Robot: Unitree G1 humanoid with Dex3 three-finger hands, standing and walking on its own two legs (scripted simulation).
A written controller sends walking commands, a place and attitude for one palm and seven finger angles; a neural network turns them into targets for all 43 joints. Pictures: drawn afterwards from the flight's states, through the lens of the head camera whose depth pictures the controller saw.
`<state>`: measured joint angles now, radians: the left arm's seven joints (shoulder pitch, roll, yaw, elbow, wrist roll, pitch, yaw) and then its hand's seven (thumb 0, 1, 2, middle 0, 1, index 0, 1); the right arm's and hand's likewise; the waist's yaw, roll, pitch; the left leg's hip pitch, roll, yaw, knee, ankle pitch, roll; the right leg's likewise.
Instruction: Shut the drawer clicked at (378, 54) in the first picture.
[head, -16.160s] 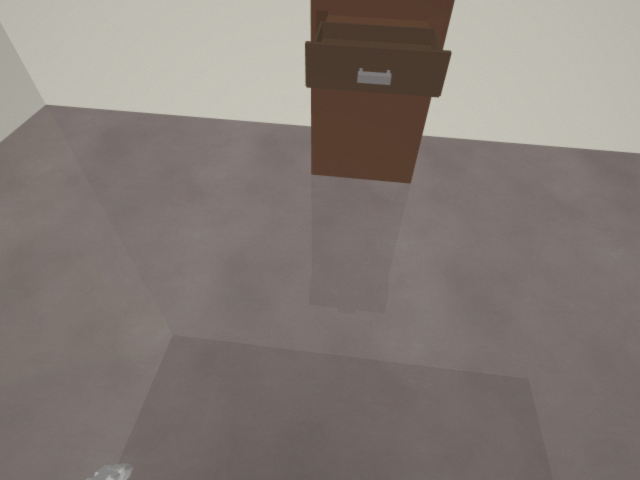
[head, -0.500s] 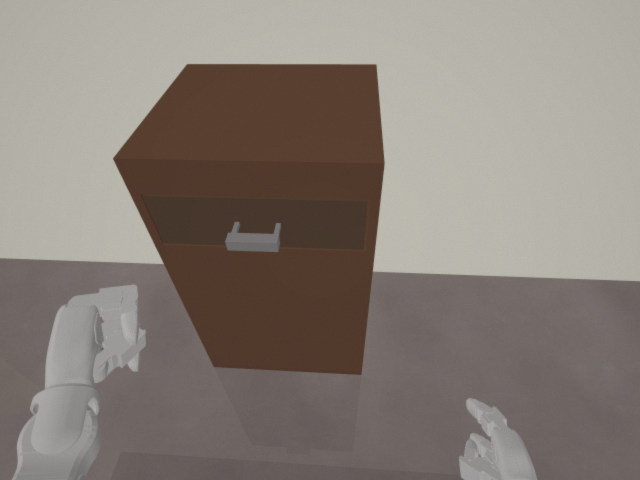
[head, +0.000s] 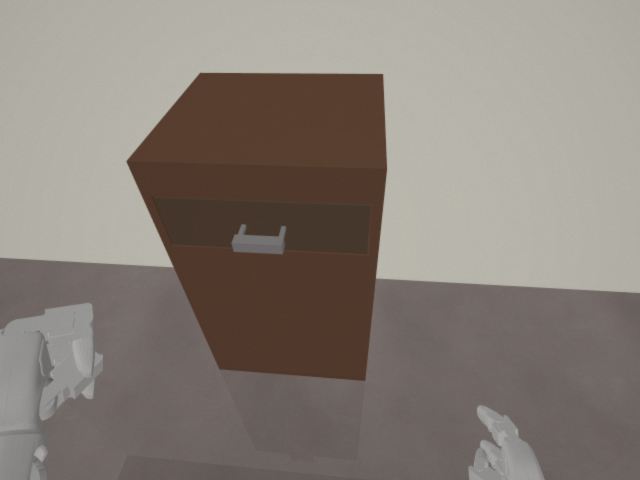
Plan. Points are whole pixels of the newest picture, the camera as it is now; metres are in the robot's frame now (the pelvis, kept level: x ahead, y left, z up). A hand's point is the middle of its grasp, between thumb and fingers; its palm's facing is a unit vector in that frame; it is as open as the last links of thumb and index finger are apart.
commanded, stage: step back with the hand held close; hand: left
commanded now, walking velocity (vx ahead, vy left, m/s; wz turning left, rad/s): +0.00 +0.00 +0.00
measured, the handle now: (260, 236) +0.59 +0.21 -0.09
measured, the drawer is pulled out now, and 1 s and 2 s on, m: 0.00 0.00 0.00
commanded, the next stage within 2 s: stop stepping back and stand still in 1.42 s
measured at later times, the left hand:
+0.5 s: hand (57, 369) +0.16 +0.26 +0.16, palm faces +0.30 -0.80 -0.53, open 3.3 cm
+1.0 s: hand out of the picture +0.10 +0.29 +0.16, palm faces +0.39 -0.75 -0.53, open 3.3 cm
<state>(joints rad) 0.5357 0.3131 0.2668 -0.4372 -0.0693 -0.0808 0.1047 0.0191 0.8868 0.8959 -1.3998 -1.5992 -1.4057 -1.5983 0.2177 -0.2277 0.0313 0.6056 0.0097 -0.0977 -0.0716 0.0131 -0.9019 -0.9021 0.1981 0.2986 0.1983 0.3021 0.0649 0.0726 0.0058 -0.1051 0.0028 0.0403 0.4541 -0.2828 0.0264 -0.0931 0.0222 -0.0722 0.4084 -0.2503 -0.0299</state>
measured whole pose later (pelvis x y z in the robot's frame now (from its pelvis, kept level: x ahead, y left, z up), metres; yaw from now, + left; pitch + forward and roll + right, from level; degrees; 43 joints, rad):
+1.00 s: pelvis -0.09 +0.03 -0.01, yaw +2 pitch +3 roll -3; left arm 0.62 0.43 0.45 -0.62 0.00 -0.28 0.14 0.02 0.88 0.90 -1.40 -1.60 -1.41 -1.60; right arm 0.24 -0.21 -0.01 0.56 -0.01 -0.07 -0.07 0.01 -0.90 -0.90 0.20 0.30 0.20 0.30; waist -0.01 0.01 0.01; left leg -0.46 -0.02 0.01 0.58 -0.17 0.08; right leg -0.30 0.08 0.05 0.59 -0.29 0.01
